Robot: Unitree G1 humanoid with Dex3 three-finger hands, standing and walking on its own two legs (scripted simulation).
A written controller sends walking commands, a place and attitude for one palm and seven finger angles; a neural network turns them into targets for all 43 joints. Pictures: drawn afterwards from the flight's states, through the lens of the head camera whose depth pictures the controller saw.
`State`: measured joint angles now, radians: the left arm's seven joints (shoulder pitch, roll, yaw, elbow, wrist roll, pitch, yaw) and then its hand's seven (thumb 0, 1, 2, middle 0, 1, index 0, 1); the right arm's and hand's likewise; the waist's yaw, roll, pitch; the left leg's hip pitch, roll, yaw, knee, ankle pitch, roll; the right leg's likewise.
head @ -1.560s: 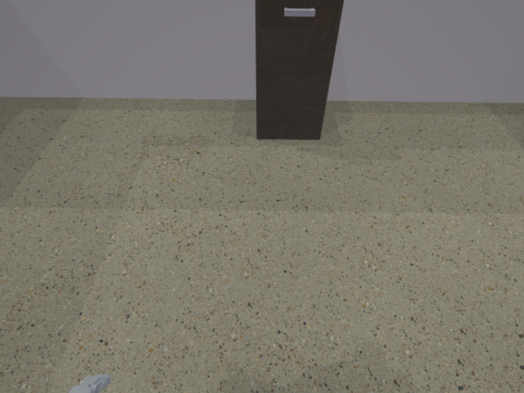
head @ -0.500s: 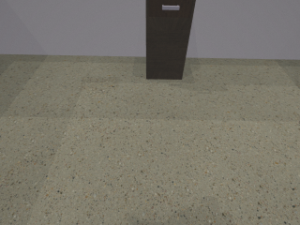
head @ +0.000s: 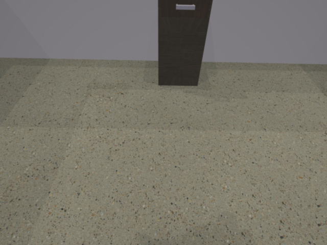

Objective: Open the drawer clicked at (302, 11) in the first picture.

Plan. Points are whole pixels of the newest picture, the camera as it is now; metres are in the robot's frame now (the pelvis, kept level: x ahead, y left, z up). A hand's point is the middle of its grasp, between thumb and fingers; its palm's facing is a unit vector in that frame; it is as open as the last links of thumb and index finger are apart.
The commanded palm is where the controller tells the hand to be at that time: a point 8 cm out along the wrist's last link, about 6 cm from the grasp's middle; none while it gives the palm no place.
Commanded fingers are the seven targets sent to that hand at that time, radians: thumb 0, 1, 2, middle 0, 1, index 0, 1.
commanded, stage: walk to a spot facing it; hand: left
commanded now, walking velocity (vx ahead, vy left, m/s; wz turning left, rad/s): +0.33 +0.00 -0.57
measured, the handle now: (185, 6) +1.67 -0.07 -0.03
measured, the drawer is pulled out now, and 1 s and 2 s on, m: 0.00 0.00 0.00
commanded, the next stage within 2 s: none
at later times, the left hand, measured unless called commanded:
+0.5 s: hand out of the picture +0.10 +0.12 -0.17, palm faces -0.13 -0.97 -0.20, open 7.4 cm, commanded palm none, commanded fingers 0.00 0.90 0.90 -0.20 -0.30 -0.20 -0.30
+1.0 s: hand (130, 174) +0.39 +0.15 -0.19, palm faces -0.30 -0.94 -0.16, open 7.4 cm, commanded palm none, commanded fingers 0.00 0.90 0.90 -0.20 -0.30 -0.20 -0.30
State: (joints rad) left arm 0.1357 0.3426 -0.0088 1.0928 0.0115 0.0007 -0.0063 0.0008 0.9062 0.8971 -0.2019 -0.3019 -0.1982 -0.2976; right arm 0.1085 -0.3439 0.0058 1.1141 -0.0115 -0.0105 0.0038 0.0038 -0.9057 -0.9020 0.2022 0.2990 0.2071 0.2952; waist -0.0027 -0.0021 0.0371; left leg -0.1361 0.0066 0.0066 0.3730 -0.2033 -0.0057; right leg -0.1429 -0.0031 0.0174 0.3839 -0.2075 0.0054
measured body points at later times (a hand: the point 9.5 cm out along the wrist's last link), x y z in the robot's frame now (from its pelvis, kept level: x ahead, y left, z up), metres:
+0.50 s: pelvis +0.10 -0.06 -0.01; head +0.11 -0.07 +0.44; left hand +0.11 +0.17 -0.16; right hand +0.07 -0.31 -0.17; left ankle +0.11 +0.08 -0.66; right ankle +0.05 -0.13 -0.75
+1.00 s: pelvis +0.33 -0.03 -0.01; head +0.35 -0.01 +0.44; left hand +0.40 +0.20 -0.18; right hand +0.31 -0.27 -0.14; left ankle +0.39 +0.02 -0.75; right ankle +0.23 -0.14 -0.64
